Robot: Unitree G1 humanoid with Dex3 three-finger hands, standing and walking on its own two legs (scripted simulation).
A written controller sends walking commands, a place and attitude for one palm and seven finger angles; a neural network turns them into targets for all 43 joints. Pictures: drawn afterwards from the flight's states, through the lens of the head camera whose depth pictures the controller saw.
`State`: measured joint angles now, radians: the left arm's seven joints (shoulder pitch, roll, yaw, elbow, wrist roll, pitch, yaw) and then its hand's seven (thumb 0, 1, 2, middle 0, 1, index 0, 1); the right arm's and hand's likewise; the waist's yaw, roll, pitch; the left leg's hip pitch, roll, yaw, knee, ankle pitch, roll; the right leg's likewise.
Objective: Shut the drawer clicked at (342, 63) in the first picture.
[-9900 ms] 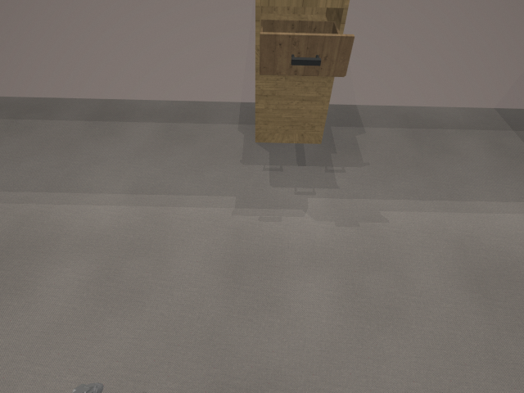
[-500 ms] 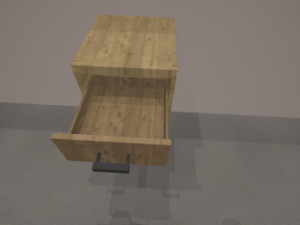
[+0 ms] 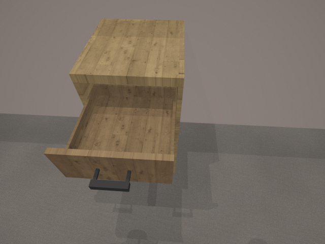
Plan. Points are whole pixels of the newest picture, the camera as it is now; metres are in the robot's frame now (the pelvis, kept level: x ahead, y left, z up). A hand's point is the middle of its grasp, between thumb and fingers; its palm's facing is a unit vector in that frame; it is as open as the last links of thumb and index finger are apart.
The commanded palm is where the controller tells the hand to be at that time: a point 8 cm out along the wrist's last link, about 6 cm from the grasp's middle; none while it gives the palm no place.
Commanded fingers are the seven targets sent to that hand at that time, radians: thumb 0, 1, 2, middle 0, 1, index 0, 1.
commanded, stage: come to a stop and stand still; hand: left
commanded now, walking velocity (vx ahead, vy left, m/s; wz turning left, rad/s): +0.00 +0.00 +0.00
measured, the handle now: (111, 178) +0.30 +0.18 -0.09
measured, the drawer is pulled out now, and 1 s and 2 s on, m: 0.30 0.30 0.30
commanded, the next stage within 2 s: look again from close up in 0.74 s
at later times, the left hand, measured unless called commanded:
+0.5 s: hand out of the picture +0.03 +0.23 -0.17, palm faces +0.00 -0.97 -0.23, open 7.4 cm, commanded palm none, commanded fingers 0.00 0.90 0.90 -0.20 -0.30 -0.20 -0.30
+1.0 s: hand out of the picture -0.01 +0.23 -0.17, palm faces +0.00 -0.98 -0.21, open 7.4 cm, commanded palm none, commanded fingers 0.00 0.90 0.90 -0.20 -0.30 -0.20 -0.30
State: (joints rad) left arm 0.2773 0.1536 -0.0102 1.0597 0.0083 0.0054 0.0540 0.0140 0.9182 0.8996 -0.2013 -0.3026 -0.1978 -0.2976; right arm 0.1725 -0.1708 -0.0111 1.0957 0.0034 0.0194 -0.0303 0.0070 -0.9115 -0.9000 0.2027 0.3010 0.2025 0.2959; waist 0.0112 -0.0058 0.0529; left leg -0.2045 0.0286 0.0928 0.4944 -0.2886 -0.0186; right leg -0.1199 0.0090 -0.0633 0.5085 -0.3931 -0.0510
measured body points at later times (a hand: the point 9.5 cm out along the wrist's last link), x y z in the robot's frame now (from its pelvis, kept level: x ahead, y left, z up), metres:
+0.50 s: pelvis -0.02 +0.04 +0.00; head +0.01 +0.04 +0.45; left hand +0.03 +0.28 -0.15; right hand +0.03 -0.19 -0.15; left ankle -0.02 +0.13 -0.73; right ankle -0.08 -0.08 -0.73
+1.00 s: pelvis -0.01 +0.06 +0.00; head +0.02 +0.06 +0.45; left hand -0.01 +0.29 -0.15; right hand -0.01 -0.17 -0.16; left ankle -0.02 +0.13 -0.73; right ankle -0.08 -0.08 -0.73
